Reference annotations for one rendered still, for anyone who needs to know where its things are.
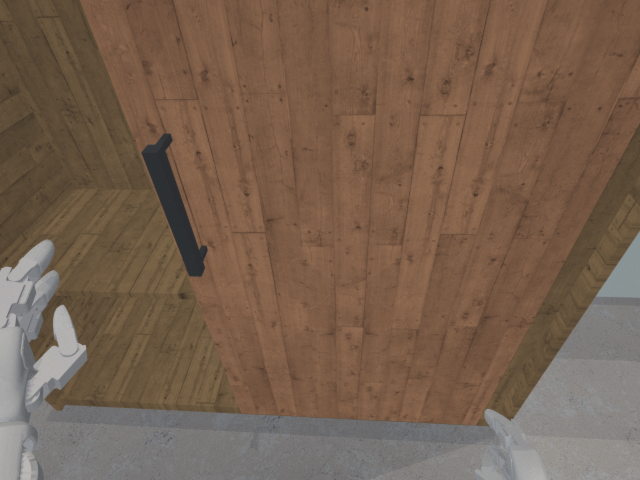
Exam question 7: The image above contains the robot right hand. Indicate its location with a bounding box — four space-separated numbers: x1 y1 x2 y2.
475 409 549 480

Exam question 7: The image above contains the robot left forearm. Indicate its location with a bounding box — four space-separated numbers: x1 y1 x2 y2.
0 421 44 480

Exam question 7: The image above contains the handle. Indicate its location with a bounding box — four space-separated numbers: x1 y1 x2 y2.
141 133 208 277

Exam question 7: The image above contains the robot left hand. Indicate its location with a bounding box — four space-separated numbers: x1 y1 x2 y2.
0 239 87 424

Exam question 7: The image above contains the wardrobe door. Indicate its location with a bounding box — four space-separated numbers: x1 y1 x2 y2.
483 124 640 413
80 0 640 425

